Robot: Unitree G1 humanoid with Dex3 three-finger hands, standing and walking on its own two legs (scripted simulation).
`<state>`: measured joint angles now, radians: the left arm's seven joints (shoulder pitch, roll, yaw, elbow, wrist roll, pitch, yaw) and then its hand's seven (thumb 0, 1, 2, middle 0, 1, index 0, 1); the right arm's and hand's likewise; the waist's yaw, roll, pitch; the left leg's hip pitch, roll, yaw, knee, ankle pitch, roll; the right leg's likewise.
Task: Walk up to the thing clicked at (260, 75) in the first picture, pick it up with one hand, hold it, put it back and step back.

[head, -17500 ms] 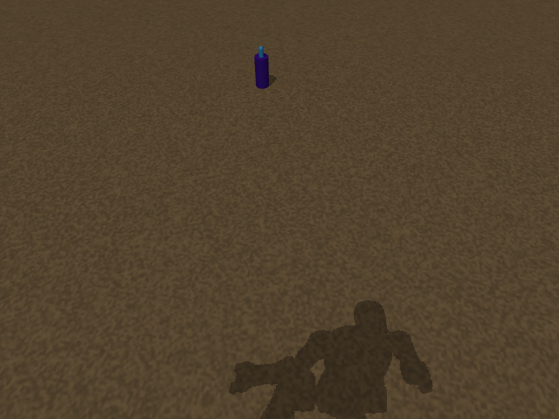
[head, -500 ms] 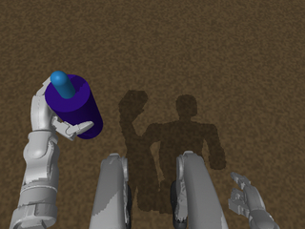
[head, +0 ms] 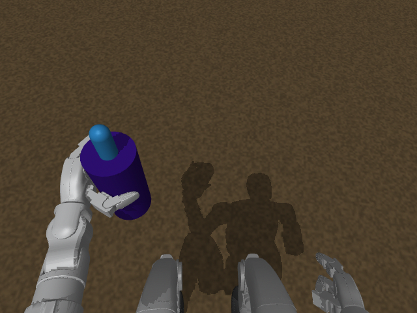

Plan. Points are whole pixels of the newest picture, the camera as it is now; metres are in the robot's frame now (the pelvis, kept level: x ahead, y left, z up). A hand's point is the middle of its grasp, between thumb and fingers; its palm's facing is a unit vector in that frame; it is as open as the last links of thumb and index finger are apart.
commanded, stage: lift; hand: left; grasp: from the side
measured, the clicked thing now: (118, 173) +0.35 +0.18 +0.02
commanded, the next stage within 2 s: hold in 0.94 s
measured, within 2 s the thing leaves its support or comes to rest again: neither
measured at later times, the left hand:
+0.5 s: hand (110, 160) +0.35 +0.17 +0.08, palm faces +0.03 -1.00 -0.03, open 11.7 cm
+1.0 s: hand (111, 146) +0.36 +0.16 +0.11, palm faces +0.03 -1.00 -0.01, open 11.7 cm
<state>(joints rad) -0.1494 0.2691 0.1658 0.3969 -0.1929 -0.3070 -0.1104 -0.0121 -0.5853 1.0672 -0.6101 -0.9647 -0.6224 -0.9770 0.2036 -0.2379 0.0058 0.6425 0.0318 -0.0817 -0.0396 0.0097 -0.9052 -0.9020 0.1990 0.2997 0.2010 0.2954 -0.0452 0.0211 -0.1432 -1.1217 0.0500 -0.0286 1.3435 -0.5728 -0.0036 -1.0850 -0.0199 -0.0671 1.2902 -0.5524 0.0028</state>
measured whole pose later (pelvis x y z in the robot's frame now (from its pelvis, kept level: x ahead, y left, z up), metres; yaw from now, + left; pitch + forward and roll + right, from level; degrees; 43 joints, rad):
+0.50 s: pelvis +0.02 +0.00 +0.06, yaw +0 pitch +13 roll -2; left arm -0.14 0.24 0.14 0.47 -0.19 -0.34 -0.13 -0.01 -0.58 1.07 -0.60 -0.98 -0.61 -0.99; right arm 0.23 -0.22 0.02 0.65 0.01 -0.06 -0.06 0.01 -0.91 -0.90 0.20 0.30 0.20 0.30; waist -0.03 0.01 -0.07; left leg -0.79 0.05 -0.01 1.05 -0.48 -0.01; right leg -0.76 -0.02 -0.06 1.01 -0.46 0.00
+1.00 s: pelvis +0.03 -0.01 +0.08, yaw +0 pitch +9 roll -1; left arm -0.13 0.22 0.14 0.49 -0.19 -0.35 -0.14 -0.01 -0.58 1.07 -0.59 -0.99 -0.60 -1.00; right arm 0.25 -0.22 0.01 0.66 0.01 -0.03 -0.06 0.01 -0.91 -0.90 0.20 0.30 0.20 0.30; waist -0.04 0.01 -0.05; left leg -0.62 0.05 0.00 0.91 -0.45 -0.01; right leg -0.60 -0.01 -0.05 0.88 -0.43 0.00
